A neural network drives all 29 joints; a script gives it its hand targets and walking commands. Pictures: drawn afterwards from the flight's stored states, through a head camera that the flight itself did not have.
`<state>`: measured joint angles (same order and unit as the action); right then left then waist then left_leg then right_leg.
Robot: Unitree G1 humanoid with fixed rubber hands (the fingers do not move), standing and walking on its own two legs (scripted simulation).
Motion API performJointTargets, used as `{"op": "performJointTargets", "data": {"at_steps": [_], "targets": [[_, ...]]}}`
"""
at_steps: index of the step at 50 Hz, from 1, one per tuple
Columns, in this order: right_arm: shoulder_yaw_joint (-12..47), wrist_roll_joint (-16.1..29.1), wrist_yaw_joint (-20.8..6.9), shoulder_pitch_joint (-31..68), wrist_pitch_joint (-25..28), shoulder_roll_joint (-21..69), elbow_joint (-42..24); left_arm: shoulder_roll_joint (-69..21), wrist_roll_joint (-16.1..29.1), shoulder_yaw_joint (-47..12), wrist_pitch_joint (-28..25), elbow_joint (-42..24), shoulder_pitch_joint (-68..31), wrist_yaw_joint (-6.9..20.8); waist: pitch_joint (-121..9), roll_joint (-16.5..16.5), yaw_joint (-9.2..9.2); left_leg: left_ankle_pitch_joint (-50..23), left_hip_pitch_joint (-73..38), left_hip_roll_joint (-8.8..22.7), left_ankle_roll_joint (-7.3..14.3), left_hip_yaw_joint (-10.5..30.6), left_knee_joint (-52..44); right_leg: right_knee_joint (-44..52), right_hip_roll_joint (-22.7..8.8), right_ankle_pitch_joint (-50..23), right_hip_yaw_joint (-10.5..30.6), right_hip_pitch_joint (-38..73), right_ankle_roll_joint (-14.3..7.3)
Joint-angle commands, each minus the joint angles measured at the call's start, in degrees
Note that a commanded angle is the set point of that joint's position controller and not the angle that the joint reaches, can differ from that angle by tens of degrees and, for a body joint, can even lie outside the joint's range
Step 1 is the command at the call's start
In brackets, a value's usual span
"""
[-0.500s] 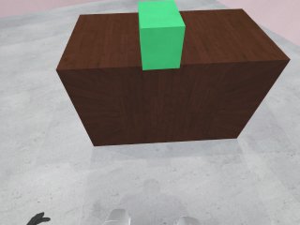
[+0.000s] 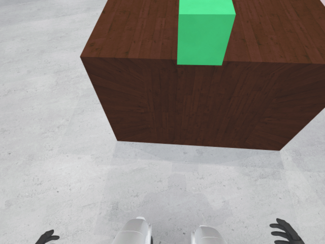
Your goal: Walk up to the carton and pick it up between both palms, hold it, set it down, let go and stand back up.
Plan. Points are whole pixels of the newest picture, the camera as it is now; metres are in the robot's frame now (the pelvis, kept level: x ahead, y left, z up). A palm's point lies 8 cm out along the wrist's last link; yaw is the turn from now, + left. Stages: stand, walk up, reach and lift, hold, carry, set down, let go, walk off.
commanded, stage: walk up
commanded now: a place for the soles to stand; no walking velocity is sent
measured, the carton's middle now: (200, 21) +0.84 -0.10 +0.06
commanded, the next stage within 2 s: none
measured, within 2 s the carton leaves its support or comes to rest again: neither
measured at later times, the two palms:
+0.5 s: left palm out of the picture +0.05 +0.36 -0.09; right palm out of the picture +0.08 -0.28 -0.09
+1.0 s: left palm out of the picture +0.07 +0.34 -0.07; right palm out of the picture +0.12 -0.27 -0.07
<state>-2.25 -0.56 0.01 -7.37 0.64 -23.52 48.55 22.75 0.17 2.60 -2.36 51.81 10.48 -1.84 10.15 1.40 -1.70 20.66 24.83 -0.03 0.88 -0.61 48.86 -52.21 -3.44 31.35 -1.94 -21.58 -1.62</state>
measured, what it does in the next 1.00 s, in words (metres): stands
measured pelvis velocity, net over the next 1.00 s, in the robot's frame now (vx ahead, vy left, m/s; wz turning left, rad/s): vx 0.01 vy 0.03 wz -0.02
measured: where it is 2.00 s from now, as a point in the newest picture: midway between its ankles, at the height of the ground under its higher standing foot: (182, 235)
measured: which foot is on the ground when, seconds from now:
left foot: down 0.00-1.00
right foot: down 0.00-1.00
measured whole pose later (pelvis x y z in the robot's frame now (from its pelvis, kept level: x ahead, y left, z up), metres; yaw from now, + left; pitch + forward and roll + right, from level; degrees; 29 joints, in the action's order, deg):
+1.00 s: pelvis +0.01 +0.03 +0.04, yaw -1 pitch -3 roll +0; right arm -1.5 -0.8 -2.0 -2.2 -1.0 -21.3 60.6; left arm 20.8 -0.6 0.3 -2.4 63.3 8.1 -1.3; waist 4.7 1.2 -1.2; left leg 13.3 12.1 0.1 1.3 -3.5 28.8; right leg -29.1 -3.3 15.0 1.4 -10.6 2.9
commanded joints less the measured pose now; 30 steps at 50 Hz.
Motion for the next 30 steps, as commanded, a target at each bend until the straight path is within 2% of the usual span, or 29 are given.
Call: {"op": "performJointTargets", "data": {"at_steps": [1, 2, 3, 4, 5, 7, 8, 9, 10, 11, 12, 13, 14, 15, 16, 17, 18, 19, 20, 21, 22, 23, 24, 25, 26, 27, 28, 29, 30], "targets": [[-2.05, 0.34, 0.38, 2.26, -0.20, -9.25, -3.80, 16.17, -1.48, 4.38, -2.68, -0.01, 8.53, -1.01, -14.15, -5.78, -2.48, -13.39, 4.05, 4.38, 3.71, 8.11, -1.49, 23.01, -9.28, -13.55, 17.26, 12.39, -4.20], [-3.05, -0.36, 0.57, 2.97, -0.67, -11.52, -3.19, 20.89, -1.72, 5.55, -2.69, -0.63, 5.31, -1.15, -9.33, -11.54, -1.30, 4.15, 5.88, 0.50, 1.82, 3.44, 5.37, 27.82, -18.18, -10.06, 26.97, 4.53, -11.89], [-3.09, -0.69, 0.74, 1.37, -0.93, -12.02, -2.04, 20.33, -1.56, 5.67, -2.48, -1.71, 1.26, -0.80, -7.14, -10.00, -0.12, 12.46, 3.10, 2.39, 1.76, 4.33, 8.15, 28.50, -20.88, -12.64, 27.70, 0.14, -14.78], [-3.28, -0.36, 0.25, 2.24, -0.72, -10.95, -0.96, 18.17, -1.65, 4.20, -2.71, -2.62, -0.68, -0.67, -6.53, -6.63, 1.09, 13.36, 3.95, 2.71, 2.34, 4.69, 6.33, 25.71, -18.36, -18.54, 24.18, 1.82, -13.69], [-2.81, 0.31, -0.01, 1.26, -0.68, -11.47, -0.31, 17.49, -1.13, 4.14, -2.64, -1.51, -0.70, -0.67, -7.14, -10.17, 1.04, 11.61, 2.00, 2.24, 2.42, 3.14, 3.82, 23.48, -16.59, -23.62, 18.42, 2.32, -11.79], [-3.29, -0.30, -0.10, -2.62, 0.31, -10.08, 1.46, 16.50, -1.06, 3.50, -2.71, -1.63, -2.07, -0.82, -8.87, -9.73, 2.78, -4.02, -5.89, 2.56, 2.28, 1.89, -7.51, 18.29, -12.37, -30.18, 13.80, 1.67, -8.22], [-3.26, -0.62, -0.41, -3.95, 0.81, -12.03, 2.57, 15.75, -0.76, 3.62, -2.12, -1.48, -2.16, -0.62, -9.85, -5.69, 3.73, -12.25, -9.96, 3.54, 2.67, 3.74, -12.09, 15.18, -9.38, -30.48, 9.04, 0.06, -5.37], [-3.73, -0.58, -0.42, -2.94, 1.29, -13.79, 2.59, 14.20, -0.52, 2.72, -1.81, -1.53, -1.74, -0.55, -11.22, -0.88, 2.35, -14.90, -11.21, 7.94, 5.62, 12.63, -16.86, 9.02, -4.06, -26.32, 2.87, -1.50, -1.42], [-3.89, -0.41, -0.40, -1.33, 1.07, -15.20, 1.77, 12.45, -0.03, 2.20, -1.26, -1.17, -1.19, -0.52, -13.46, 2.22, 1.64, -6.07, -8.54, 11.98, 9.56, 20.27, -20.62, 5.65, 0.73, -13.36, 1.00, -0.74, -0.48], [-3.59, -0.57, -0.46, 0.20, 0.74, -15.20, 1.39, 12.17, 0.34, 2.08, -0.91, -0.40, -0.51, -0.67, -9.89, 6.80, 1.45, -5.03, -4.68, 13.94, 12.37, 21.53, -22.94, 5.49, 3.05, -4.95, -0.64, 0.38, -0.38], [-2.55, -0.15, -0.36, 0.59, 0.57, -13.29, 1.80, 11.63, 0.20, 2.28, -1.28, 0.04, 0.32, -0.45, -11.52, 1.97, 0.50, -5.40, -3.27, 14.21, 12.35, 21.86, -21.87, 8.49, 2.23, -2.78, 1.09, 4.44, -0.42], [-2.43, -0.34, -0.60, 2.74, 0.09, -12.13, 1.92, 10.89, -0.05, 2.43, -1.66, 1.88, 0.65, -0.24, -11.05, 2.15, -0.25, -2.65, 1.18, 11.18, 8.78, 16.09, -21.25, 14.86, 0.81, -4.15, 1.97, 8.27, -0.78], [-1.74, -0.60, -0.70, 4.22, -0.15, -11.86, 1.96, 13.33, -0.25, 3.12, -1.73, 2.61, 1.36, -0.32, -10.41, -0.17, -1.45, -3.82, 3.36, 7.64, 5.95, 11.99, -17.71, 20.93, -2.35, -7.48, 6.60, 10.99, -2.14], [-1.53, -0.86, -0.60, 4.88, -0.27, -11.18, 1.80, 15.42, -0.69, 4.11, -1.82, 2.30, 4.10, -0.41, -10.35, -0.95, -1.57, -4.14, 4.35, 4.92, 3.10, 7.47, -10.43, 25.37, -6.34, -6.20, 14.53, 11.18, -4.18], [-2.04, -0.59, -0.45, 4.33, -0.36, -11.30, 2.52, 18.10, -1.35, 3.67, -1.90, 3.07, 1.53, -0.61, -6.54, -2.92, 0.00, -2.69, 1.62, 3.76, 1.59, 4.09, -8.55, 27.12, -10.29, -5.75, 18.77, 4.80, -6.47], [-2.38, -0.89, -0.58, 2.62, -0.27, -12.44, 3.20, 18.64, -0.99, 4.24, -1.79, 1.81, 1.32, -0.69, -9.55, -0.97, 0.46, -2.69, -2.06, 3.01, 1.20, 2.66, -6.83, 26.04, -13.08, -10.33, 18.40, 4.73, -8.68], [-2.36, -0.80, -0.64, 1.33, -0.32, -11.71, 4.43, 18.48, -1.06, 3.67, -2.02, 2.19, -0.55, -0.60, -9.20, -1.00, 1.77, -4.18, -3.65, 3.30, 1.56, 3.60, -8.76, 24.11, -11.77, -12.94, 16.22, 2.97, -7.52], [-2.90, -0.99, -0.86, -0.12, -0.14, -11.75, 4.39, 16.85, -1.36, 3.25, -1.64, 2.20, -2.92, -0.51, -11.02, -4.93, 2.90, 0.38, -6.97, 3.03, 2.50, 4.78, -9.48, 23.75, -10.07, -10.38, 13.07, 1.52, -6.54], [-3.01, -0.99, -1.16, 0.37, -0.23, -12.07, 4.48, 15.93, -1.33, 2.61, -1.61, 1.41, -3.34, -0.43, -9.61, -6.53, 3.23, 2.29, -7.93, 4.11, 3.34, 6.69, -14.12, 23.17, -8.55, -11.61, 10.75, -1.00, -5.46], [-2.88, -1.53, -1.23, -0.46, 0.03, -13.63, 5.60, 13.83, -1.03, 1.99, -1.03, 1.71, -5.52, -0.34, -8.01, 0.07, 4.25, 4.62, -8.74, 6.87, 4.98, 12.23, -21.18, 19.58, -4.28, -9.26, 6.78, -4.35, -2.40], [-3.17, -1.25, -1.42, 0.75, 0.62, -12.81, 4.46, 10.50, -0.73, 1.26, -0.91, 2.35, -4.76, -0.14, -9.72, 3.63, 2.53, 6.59, -8.72, 11.79, 6.70, 18.89, -27.24, 13.85, 0.73, -7.06, 0.83, -0.81, -0.07], [-2.92, -0.90, -1.37, 1.52, 0.32, -15.06, 4.99, 12.00, -0.13, 1.58, -0.76, 3.97, -2.65, -0.31, -8.14, 3.26, 1.24, 0.97, -8.10, 14.18, 10.36, 22.05, -27.83, 12.00, 2.43, -6.92, 0.25, -0.09, 0.05], [-2.84, -1.17, -1.12, 1.46, 0.42, -14.30, 4.90, 10.58, -0.06, 1.64, -0.69, 4.41, -1.49, -0.21, -9.83, 3.70, 1.60, 0.56, -8.80, 15.32, 11.05, 22.44, -28.87, 11.25, 2.20, -4.02, 1.37, 1.65, 0.39], [-3.16, -0.95, -1.18, 1.64, 0.24, -14.28, 4.00, 11.51, 0.00, 1.64, -0.57, 4.59, -0.04, -0.32, -9.55, 6.18, 0.91, -1.00, -8.63, 15.42, 10.86, 21.09, -28.51, 12.08, 2.37, -4.43, 1.10, 2.51, 0.25], [-2.08, -1.35, -0.88, 4.32, -0.13, -14.03, 4.48, 11.58, 0.29, 2.03, -1.10, 6.02, -0.79, -0.24, -7.97, 5.44, -0.77, -0.91, -2.58, 12.63, 9.48, 16.38, -27.99, 16.23, 2.10, -8.37, 0.78, 7.38, 0.15], [-2.05, -0.63, -0.93, 6.03, -0.29, -11.96, 4.18, 11.38, -0.73, 1.83, -1.12, 6.00, 1.13, -0.13, -7.88, 5.71, -0.62, 1.42, -1.62, 12.63, 7.66, 15.35, -27.43, 18.69, 1.00, -11.39, 2.61, 10.12, -0.90], [-1.75, -0.95, -1.16, 6.54, -0.39, -11.34, 4.59, 11.69, -0.96, 1.99, -1.30, 7.15, 1.44, -0.24, -10.09, 6.38, -0.86, 2.69, -1.56, 10.14, 5.08, 12.31, -26.56, 22.30, -0.04, -11.01, 3.54, 11.93, -1.09], [-2.15, -1.06, -1.39, 6.57, -0.66, -13.16, 4.30, 13.49, -0.80, 1.58, -1.25, 6.26, -1.12, -0.11, -8.70, 6.49, 0.90, 6.91, -1.53, 7.01, 3.00, 10.56, -26.36, 22.87, -1.27, -9.27, 5.79, 9.23, -2.22], [-1.57, -1.06, -1.37, 6.32, -0.39, -11.88, 4.99, 13.17, -1.03, 2.29, -1.15, 6.20, -2.45, 0.10, -6.69, 3.37, 0.07, 9.08, -1.55, 7.40, 3.07, 10.29, -27.82, 23.27, -1.68, -9.15, 5.73, 9.18, -2.06]]}}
